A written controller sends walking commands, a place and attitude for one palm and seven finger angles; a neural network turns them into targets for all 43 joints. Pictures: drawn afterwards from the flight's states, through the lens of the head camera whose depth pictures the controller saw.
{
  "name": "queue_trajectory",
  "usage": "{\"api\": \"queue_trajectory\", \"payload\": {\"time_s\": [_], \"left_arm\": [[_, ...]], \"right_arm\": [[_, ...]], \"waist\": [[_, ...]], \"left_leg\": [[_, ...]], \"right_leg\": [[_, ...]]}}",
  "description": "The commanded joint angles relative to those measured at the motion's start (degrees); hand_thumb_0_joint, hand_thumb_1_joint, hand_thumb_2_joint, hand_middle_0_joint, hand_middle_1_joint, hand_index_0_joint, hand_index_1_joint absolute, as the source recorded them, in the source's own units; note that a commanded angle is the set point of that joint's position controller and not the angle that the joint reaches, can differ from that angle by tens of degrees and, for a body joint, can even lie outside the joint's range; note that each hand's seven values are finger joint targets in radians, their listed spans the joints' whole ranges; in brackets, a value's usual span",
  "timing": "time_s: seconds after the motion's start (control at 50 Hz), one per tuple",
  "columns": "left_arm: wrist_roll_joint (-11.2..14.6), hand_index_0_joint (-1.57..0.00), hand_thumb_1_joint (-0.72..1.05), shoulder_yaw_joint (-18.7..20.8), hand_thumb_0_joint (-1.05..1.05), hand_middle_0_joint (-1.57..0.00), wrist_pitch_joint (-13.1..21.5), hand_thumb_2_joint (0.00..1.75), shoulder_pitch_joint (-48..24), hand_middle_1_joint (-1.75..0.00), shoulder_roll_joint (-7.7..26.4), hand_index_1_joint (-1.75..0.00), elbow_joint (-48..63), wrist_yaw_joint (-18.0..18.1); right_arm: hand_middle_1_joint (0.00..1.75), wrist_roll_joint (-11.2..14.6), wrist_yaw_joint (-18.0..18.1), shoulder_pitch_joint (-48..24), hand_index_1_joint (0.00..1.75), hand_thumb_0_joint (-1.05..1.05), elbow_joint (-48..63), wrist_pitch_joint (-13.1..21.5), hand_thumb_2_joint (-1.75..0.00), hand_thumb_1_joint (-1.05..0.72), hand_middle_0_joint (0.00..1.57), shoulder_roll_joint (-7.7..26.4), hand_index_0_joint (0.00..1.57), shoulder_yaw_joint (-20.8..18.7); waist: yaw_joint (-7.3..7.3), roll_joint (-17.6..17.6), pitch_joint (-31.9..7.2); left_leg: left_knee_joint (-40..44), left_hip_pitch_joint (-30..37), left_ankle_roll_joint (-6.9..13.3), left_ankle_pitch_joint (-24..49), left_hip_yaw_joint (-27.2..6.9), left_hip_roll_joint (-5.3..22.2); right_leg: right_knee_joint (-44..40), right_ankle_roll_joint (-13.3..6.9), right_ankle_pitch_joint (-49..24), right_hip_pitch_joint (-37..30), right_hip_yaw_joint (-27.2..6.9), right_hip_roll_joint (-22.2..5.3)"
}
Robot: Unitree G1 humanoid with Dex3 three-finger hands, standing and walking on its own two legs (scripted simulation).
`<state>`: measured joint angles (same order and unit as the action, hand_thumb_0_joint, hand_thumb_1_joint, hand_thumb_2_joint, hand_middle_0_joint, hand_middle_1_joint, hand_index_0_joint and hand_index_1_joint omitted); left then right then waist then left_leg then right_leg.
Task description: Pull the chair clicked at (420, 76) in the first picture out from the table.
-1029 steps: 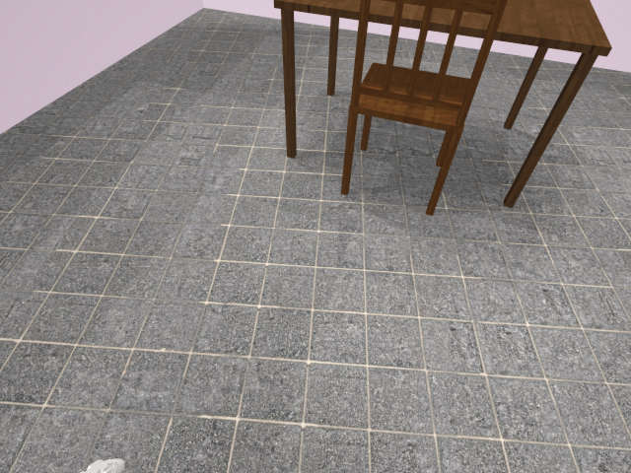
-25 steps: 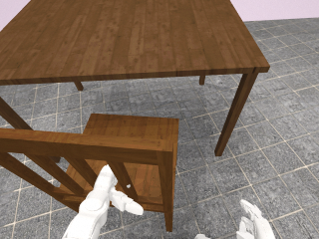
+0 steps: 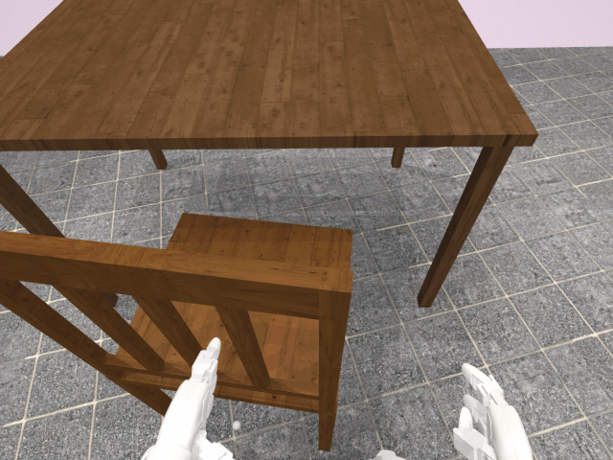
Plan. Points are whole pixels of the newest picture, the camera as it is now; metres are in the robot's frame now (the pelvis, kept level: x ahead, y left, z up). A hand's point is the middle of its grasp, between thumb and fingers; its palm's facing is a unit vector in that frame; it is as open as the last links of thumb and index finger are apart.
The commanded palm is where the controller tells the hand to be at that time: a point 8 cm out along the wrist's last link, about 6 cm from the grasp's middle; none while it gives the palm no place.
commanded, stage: draw the fingers out of the gap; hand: left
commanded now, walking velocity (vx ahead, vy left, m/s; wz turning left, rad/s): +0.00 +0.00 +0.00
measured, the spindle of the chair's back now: (183, 340) +0.28 +0.18 -0.02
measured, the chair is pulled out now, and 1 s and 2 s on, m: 0.22 0.22 0.22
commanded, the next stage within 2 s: draw the hand back to the body in 0.36 s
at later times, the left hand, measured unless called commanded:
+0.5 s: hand out of the picture +0.12 +0.10 -0.02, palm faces -0.12 -0.99 -0.10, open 17.5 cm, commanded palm +0.10 +0.15 +0.01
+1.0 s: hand (148, 432) +0.15 +0.16 +0.09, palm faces +0.05 -0.99 -0.09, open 17.3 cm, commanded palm +0.11 +0.22 +0.10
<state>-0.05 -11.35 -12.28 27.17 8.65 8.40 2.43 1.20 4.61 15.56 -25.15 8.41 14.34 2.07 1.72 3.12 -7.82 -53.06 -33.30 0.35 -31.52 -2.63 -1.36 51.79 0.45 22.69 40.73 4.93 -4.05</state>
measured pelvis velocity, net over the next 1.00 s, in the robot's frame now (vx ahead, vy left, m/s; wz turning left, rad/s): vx -0.01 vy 0.01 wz -0.01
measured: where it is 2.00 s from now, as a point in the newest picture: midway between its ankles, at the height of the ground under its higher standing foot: outside the picture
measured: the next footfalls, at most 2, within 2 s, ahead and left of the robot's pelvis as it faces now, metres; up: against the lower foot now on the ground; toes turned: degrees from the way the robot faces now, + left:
none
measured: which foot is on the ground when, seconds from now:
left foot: down 0.00-1.00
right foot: down 0.00-1.00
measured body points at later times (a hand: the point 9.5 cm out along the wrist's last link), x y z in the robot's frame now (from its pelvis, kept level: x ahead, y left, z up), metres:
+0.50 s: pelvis -0.01 +0.01 -0.01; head +0.02 +0.00 +0.44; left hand +0.12 +0.15 +0.00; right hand +0.17 -0.22 -0.07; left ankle -0.05 +0.12 -0.69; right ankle +0.03 -0.13 -0.69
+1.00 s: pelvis -0.01 +0.01 -0.02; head +0.03 -0.01 +0.43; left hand +0.15 +0.21 +0.09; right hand +0.18 -0.21 -0.09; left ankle -0.06 +0.12 -0.69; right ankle +0.03 -0.13 -0.69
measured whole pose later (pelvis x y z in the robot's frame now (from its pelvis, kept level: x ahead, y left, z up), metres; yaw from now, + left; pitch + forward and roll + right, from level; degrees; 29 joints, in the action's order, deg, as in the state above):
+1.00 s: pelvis -0.01 +0.01 -0.02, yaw -1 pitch +12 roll -2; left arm 11.3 1.1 13.5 44.0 11.6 28.2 -3.8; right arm 3.7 4.6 14.9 -25.7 9.3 10.7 0.4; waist -1.4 4.0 -8.7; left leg -60.0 -38.0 0.7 -34.2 -2.7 -0.8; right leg 56.4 0.8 23.8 44.6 4.9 -3.5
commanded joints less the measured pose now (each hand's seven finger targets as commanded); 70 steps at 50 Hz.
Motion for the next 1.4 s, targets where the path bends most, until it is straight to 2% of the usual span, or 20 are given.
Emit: {"api": "queue_trajectory", "payload": {"time_s": [0.0,0.1,0.3,0.32,0.46,0.48,0.5,0.54,0.58,0.68,0.74,0.8,0.86,0.96,0.98,1.0,1.04,1.1,1.22,1.38], "left_arm": [[-0.9,0.0,-0.55,0.1,0.0,0.0,3.5,0.2,-0.7,0.0,1.6,0.0,14.4,-0.1],[-1.6,0.0,-0.55,-0.3,0.0,0.0,1.9,0.2,6.7,0.0,1.3,0.0,16.0,0.1],[-2.6,0.0,-0.55,-0.7,0.0,0.0,2.7,0.2,12.9,0.0,2.2,0.0,22.0,0.2],[-2.8,0.0,-0.55,-0.8,0.0,0.0,3.1,0.2,14.6,0.0,2.2,0.0,22.8,0.1],[-3.1,0.0,-0.55,-3.2,0.0,0.0,4.5,0.2,20.7,0.0,1.0,0.0,25.0,-0.8],[3.7,0.0,-0.55,-0.7,0.0,0.0,12.2,0.2,15.4,0.0,-3.6,0.0,31.6,0.1],[3.1,0.0,-0.55,1.5,0.0,0.0,15.6,0.2,16.2,0.0,-0.1,0.0,28.9,0.5],[4.3,0.0,-0.55,2.7,0.0,0.0,21.0,0.2,18.0,0.0,-0.1,0.0,30.5,0.6],[4.7,0.0,-0.55,3.8,0.0,0.0,25.9,0.2,19.2,0.0,0.0,0.0,30.2,0.3],[5.0,0.0,-0.55,5.4,0.0,0.0,37.3,0.2,20.3,0.0,0.9,0.0,26.3,-3.2],[6.0,0.0,-0.55,6.9,0.0,0.0,33.6,0.2,22.6,0.0,3.1,0.0,29.1,-5.8],[8.6,0.0,-0.55,11.8,0.0,0.0,29.4,0.2,20.5,0.0,5.8,0.0,31.6,-6.0],[10.8,0.0,-0.55,14.6,0.0,0.0,29.5,0.2,19.1,0.0,6.3,0.0,34.1,-5.4],[12.6,-0.02,-0.37,16.7,0.0,-0.02,30.5,0.29,17.6,-0.04,6.8,-0.04,31.3,-7.3],[3.6,-0.03,-0.33,22.8,0.0,-0.03,23.6,0.31,22.4,-0.05,18.1,-0.05,28.1,0.1],[3.1,-0.04,-0.3,20.4,0.0,-0.04,20.6,0.32,22.3,-0.05,13.5,-0.05,31.2,2.6],[2.2,-0.04,-0.22,17.6,0.0,-0.04,17.7,0.36,20.0,-0.07,10.9,-0.07,32.1,5.0],[1.8,-0.06,-0.12,19.3,0.0,-0.06,16.1,0.41,13.9,-0.09,13.3,-0.09,32.3,7.2],[1.2,-0.09,0.1,23.5,0.0,-0.09,16.0,0.51,9.1,-0.14,15.4,-0.14,29.5,8.4],[1.5,-0.13,0.39,29.4,0.0,-0.13,18.1,0.65,5.6,-0.19,17.4,-0.19,28.0,7.9]], "right_arm": [[0.3,0.1,1.0,-2.7,0.3,0.0,9.4,3.7,-0.9,-0.9,0.2,5.7,0.2,-2.7],[0.3,0.1,0.9,-3.6,0.3,0.0,11.1,3.0,-0.9,-0.9,0.2,4.9,0.2,-2.6],[0.3,0.2,1.4,-3.4,0.3,0.0,13.7,2.3,-0.9,-0.9,0.2,4.3,0.2,-2.8],[0.3,0.3,1.5,-3.2,0.3,0.0,13.9,2.4,-0.9,-0.9,0.2,4.3,0.2,-2.8],[0.3,0.5,1.7,-2.8,0.3,0.0,14.7,3.3,-0.9,-0.9,0.2,3.9,0.2,-3.3],[0.3,0.4,1.7,-2.9,0.3,0.0,14.1,4.6,-0.9,-0.9,0.2,3.0,0.2,-3.3],[0.3,0.2,1.7,-2.7,0.3,0.0,12.3,5.4,-0.9,-0.9,0.2,3.3,0.2,-3.5],[0.3,0.3,0.9,-2.2,0.3,0.0,11.8,6.4,-0.9,-0.9,0.2,3.1,0.2,-3.8],[0.3,0.5,0.1,-2.4,0.3,0.0,11.0,6.4,-0.9,-0.9,0.2,3.0,0.2,-4.2],[0.3,0.3,-2.2,-5.1,0.3,0.0,9.4,5.3,-0.9,-0.9,0.2,2.9,0.2,-5.4],[0.3,1.5,-2.1,-6.0,0.3,0.0,11.9,3.5,-0.9,-0.9,0.2,3.3,0.2,-5.3],[0.3,2.4,-0.3,-5.8,0.3,0.0,12.0,2.3,-0.9,-0.9,0.2,2.9,0.2,-5.1],[0.3,2.6,0.7,-5.4,0.3,0.0,10.9,3.0,-0.9,-0.9,0.2,2.2,0.2,-4.8],[0.3,2.7,0.9,-5.1,0.3,0.0,8.0,5.6,-0.9,-0.9,0.2,2.5,0.2,-4.4],[0.3,1.6,2.2,-4.2,0.3,0.0,7.6,3.3,-0.9,-0.9,0.2,2.3,0.2,-4.8],[0.3,1.5,2.4,-4.1,0.3,0.0,8.4,2.8,-0.9,-0.9,0.2,1.5,0.2,-4.0],[0.3,1.3,2.6,-5.1,0.3,0.0,7.4,1.9,-0.9,-0.9,0.2,1.4,0.2,-3.3],[0.3,0.9,3.4,-6.6,0.3,0.0,6.3,1.7,-0.9,-0.9,0.2,2.2,0.2,-2.7],[0.3,0.4,3.3,-8.3,0.3,0.0,2.7,3.5,-0.9,-0.9,0.2,2.4,0.2,-2.0],[0.3,-0.2,2.0,-10.3,0.3,0.0,-0.5,4.5,-0.9,-0.9,0.2,2.5,0.2,-2.4]], "waist": [[1.5,-2.5,-8.8],[0.25,-3.9,-7.8],[0.44,-4.7,-5.6],[0.14,-3.3,-6.4],[0.41,-4.2,-6.4],[0.16,-7.2,-4.2],[-0.23,-6.4,-4.3],[-1.4,-0.6,-7.7],[-1.84,0.4,-8.5],[-2.11,-3.3,-8.9],[-2.76,-1.4,-10.7],[-2.4,-5.2,-10.4],[-2.17,-4.7,-8.9],[-1.38,-3.6,-6.9],[-5.04,-1.0,-10.7],[-3.81,1.0,-7.6],[-3.18,1.3,-4.1],[-3.08,-2.6,-1.2],[-4.0,0.4,4.1],[-4.85,-0.2,4.8]], "left_leg": [[6.8,-0.6,0.4,21.9,0.3,0.1],[6.8,-2.8,0.4,20.9,0.3,-0.1],[5.2,-6.6,0.8,15.4,0.5,-0.4],[5.1,-5.8,0.7,16.0,0.5,-0.4],[4.2,-6.8,0.6,16.6,0.1,-0.3],[2.0,-9.2,-0.1,16.0,-0.1,-0.8],[1.4,-10.4,-0.3,15.0,0.2,-0.7],[1.0,-8.5,-1.3,17.1,0.3,-0.9],[0.1,-8.7,-2.0,18.5,0.4,-0.6],[-2.8,-14.1,-1.5,14.7,0.5,0.2],[0.2,-11.7,-0.8,13.9,0.8,0.2],[1.6,-10.9,-0.1,13.8,0.3,0.4],[2.4,-9.0,0.0,15.1,0.2,0.5],[4.2,-5.7,-0.1,16.6,0.1,0.8],[8.6,-2.1,-0.1,18.9,0.5,3.0],[9.8,-1.1,-0.3,18.9,0.8,2.2],[11.5,1.6,-0.2,20.9,0.5,2.7],[14.8,5.0,0.3,20.5,0.2,2.9],[22.1,11.9,-0.2,22.7,-0.2,3.0],[27.7,18.2,0.0,27.6,0.7,3.6]], "right_leg": [[-5.2,-1.3,-13.6,-12.3,0.3,1.1],[-4.7,-1.5,-12.3,-12.3,0.4,1.2],[-4.3,-1.5,-6.3,-9.6,-0.4,1.6],[-4.0,-1.6,-6.3,-9.3,-0.3,1.6],[-3.0,-1.5,-6.4,-8.0,0.2,1.7],[-1.8,-1.4,-6.6,-4.4,1.7,2.5],[-0.8,-1.8,-5.1,-3.7,1.4,2.7],[1.0,-2.0,-5.7,-3.7,1.3,2.4],[2.4,-2.1,-6.5,-2.7,1.3,2.5],[4.9,-2.0,-4.9,-1.1,0.0,2.2],[2.3,-2.0,-4.6,-6.2,-0.6,1.9],[-0.3,-1.7,-5.3,-9.4,-0.7,2.2],[-1.8,-1.4,-7.2,-10.5,-0.3,2.1],[-4.8,-1.0,-9.1,-11.9,0.1,1.8],[-6.5,-2.6,-10.2,-19.6,-2.4,-0.1],[-8.1,-2.4,-11.1,-20.6,-1.4,-0.2],[-9.9,-2.3,-12.6,-21.4,-0.6,-0.3],[-14.1,-2.2,-12.4,-24.5,-0.3,-0.3],[-19.9,-2.4,-14.0,-29.6,-0.2,-0.4],[-24.9,-2.3,-19.0,-35.1,-0.7,-0.1]]}}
